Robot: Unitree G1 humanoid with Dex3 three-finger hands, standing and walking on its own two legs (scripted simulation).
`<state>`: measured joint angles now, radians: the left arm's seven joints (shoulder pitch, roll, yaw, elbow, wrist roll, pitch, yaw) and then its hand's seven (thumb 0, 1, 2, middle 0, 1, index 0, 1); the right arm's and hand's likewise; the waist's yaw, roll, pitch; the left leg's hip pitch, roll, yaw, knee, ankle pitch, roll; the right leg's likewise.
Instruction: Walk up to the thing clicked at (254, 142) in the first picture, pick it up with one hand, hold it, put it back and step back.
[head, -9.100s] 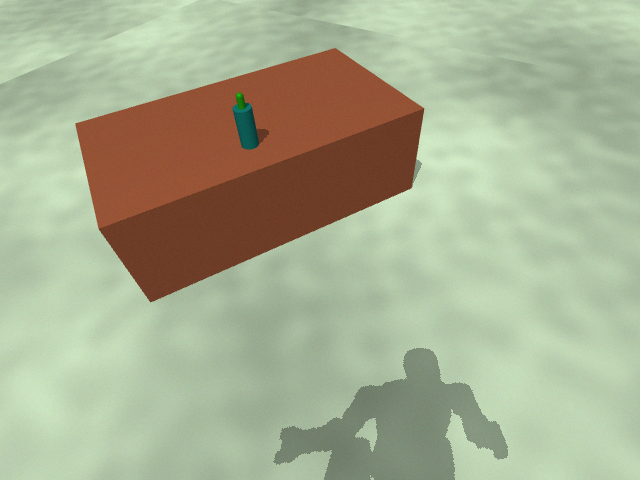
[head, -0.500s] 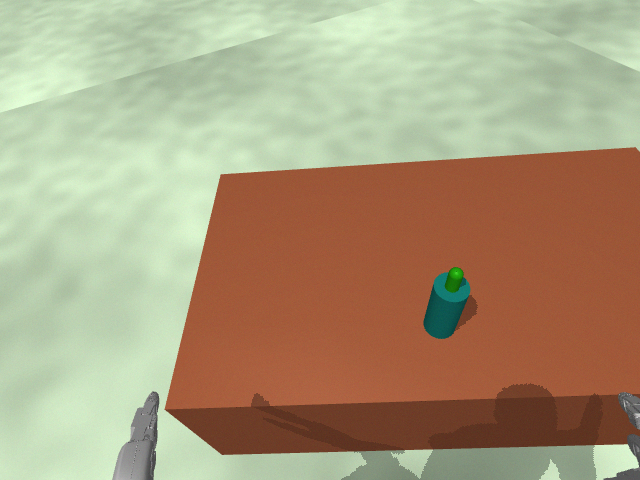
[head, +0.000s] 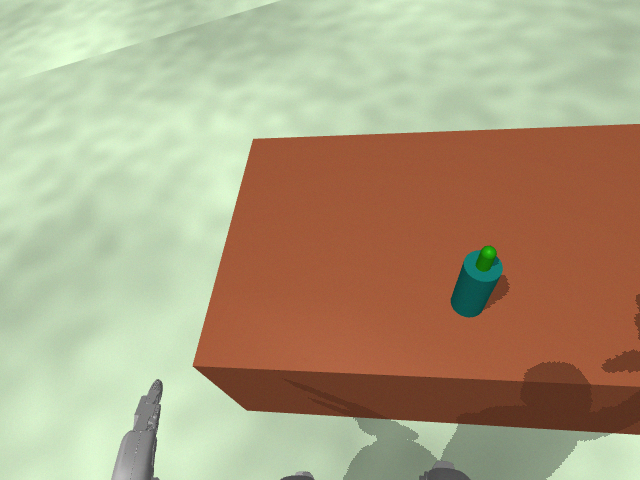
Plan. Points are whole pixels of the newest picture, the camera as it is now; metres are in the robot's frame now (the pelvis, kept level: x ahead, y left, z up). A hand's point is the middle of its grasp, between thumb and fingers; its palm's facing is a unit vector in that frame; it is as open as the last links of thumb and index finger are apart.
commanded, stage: go down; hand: right
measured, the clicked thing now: (477, 278) +0.50 -0.20 -0.21
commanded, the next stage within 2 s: approach in 1.00 s
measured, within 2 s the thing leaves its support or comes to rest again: neither
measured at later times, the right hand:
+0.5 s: hand out of the picture +0.37 -0.37 +0.02, palm faces +0.17 +0.98 -0.09, open 17.3 cm
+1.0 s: hand out of the picture +0.39 -0.38 +0.05, palm faces +0.17 +0.98 -0.06, open 17.5 cm
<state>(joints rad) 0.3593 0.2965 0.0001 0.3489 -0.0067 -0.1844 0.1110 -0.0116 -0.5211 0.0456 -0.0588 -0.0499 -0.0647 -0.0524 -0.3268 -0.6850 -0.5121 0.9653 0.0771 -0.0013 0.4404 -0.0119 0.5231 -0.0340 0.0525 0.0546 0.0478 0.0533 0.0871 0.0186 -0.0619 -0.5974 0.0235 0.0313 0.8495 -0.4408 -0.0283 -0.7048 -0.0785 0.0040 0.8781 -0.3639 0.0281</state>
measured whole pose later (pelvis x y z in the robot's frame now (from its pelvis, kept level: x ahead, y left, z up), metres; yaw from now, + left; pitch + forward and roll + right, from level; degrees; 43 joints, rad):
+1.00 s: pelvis +0.00 -0.01 +0.00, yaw +0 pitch +15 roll +3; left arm 0.31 0.27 -0.04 0.36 0.00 -0.16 0.06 -0.01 -0.51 0.05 -0.06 -0.06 -0.07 -0.05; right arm -0.57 -0.85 -0.59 1.20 0.09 -0.19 0.53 -0.01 0.54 -0.05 0.05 0.06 0.05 0.05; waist 0.13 0.04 -0.10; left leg -0.67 0.01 0.04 0.84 -0.43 -0.04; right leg -0.80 -0.09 0.02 0.92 -0.38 0.02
